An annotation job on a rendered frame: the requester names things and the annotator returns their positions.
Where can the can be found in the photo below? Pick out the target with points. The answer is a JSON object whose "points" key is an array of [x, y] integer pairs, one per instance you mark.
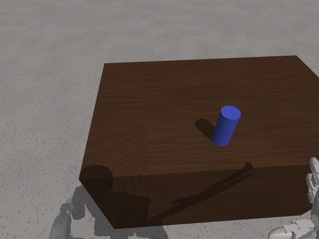
{"points": [[226, 123]]}

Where can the left robot hand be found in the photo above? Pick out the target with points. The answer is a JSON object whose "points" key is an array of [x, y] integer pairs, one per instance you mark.
{"points": [[61, 227]]}

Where can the right robot hand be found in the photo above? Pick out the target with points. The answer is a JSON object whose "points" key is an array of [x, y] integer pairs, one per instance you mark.
{"points": [[301, 228]]}

